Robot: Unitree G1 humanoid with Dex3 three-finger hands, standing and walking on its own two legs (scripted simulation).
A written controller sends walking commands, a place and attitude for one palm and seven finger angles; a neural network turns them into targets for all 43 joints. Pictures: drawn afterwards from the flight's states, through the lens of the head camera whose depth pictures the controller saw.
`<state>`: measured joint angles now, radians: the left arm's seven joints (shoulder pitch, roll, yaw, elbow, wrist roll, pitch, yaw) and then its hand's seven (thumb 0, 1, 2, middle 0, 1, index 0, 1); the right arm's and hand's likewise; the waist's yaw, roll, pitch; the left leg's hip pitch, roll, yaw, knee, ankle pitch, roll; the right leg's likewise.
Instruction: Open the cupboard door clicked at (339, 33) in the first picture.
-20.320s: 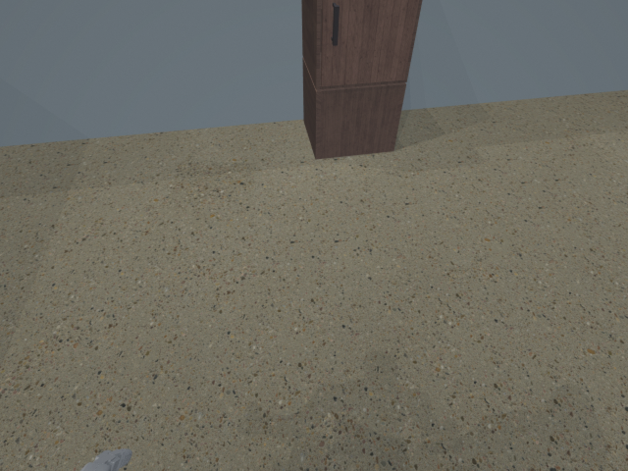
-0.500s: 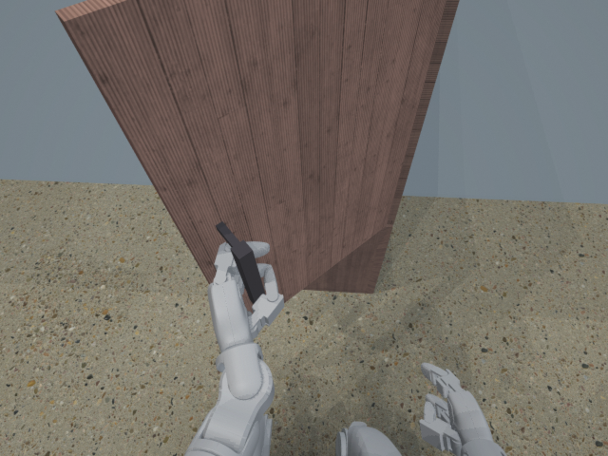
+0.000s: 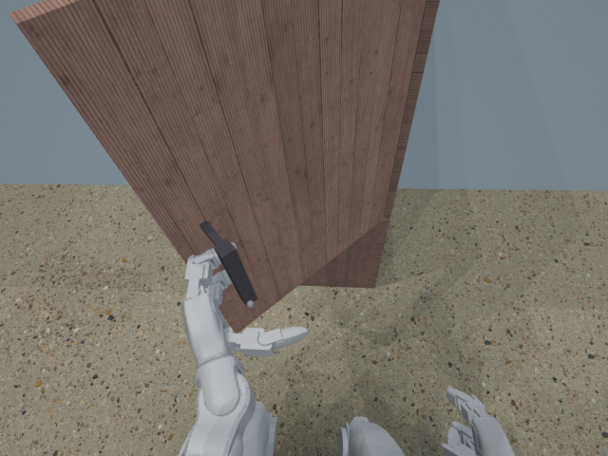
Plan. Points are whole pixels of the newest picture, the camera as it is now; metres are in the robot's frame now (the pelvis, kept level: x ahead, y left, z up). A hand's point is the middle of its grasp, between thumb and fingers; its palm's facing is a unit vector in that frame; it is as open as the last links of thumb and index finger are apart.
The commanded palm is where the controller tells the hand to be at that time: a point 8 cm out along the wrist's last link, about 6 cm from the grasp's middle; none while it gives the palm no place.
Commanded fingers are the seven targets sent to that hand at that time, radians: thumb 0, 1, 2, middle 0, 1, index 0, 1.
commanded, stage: open thumb and fingers to let go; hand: left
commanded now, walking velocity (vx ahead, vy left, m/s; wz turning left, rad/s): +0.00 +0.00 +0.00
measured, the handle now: (230, 266) +0.36 +0.11 +0.04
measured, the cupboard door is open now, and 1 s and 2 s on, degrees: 43 41 41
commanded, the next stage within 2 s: slide the hand sideways off the handle in 0.20 s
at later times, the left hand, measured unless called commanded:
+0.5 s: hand (235, 326) +0.28 +0.09 +0.02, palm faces -0.18 -0.98 -0.06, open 16.4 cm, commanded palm +0.26 +0.13 +0.02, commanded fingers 0.00 -0.50 0.30 -0.15 -0.30 -0.15 -0.30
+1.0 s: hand (202, 349) +0.25 +0.13 +0.03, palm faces -0.08 -1.00 +0.03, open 16.3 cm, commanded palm +0.23 +0.17 +0.02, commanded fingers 0.00 -0.50 0.30 -0.15 -0.30 -0.15 -0.30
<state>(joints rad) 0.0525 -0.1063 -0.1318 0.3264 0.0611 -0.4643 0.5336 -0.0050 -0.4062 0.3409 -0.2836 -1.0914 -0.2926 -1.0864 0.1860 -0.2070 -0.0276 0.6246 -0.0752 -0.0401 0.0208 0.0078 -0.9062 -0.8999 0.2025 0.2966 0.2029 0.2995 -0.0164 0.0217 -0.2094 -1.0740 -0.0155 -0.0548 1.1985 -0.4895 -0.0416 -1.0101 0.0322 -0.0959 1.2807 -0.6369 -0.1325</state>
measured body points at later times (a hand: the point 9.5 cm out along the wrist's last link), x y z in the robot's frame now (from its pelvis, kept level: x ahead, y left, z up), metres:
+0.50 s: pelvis -0.01 +0.05 -0.01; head +0.07 +0.04 +0.44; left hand +0.28 +0.15 +0.03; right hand +0.15 -0.18 -0.12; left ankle +0.05 +0.17 -0.62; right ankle -0.01 -0.03 -0.62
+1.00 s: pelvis +0.00 +0.08 -0.01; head +0.08 +0.08 +0.44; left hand +0.25 +0.18 +0.03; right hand +0.18 -0.13 -0.10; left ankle +0.05 +0.17 -0.63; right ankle -0.01 -0.03 -0.63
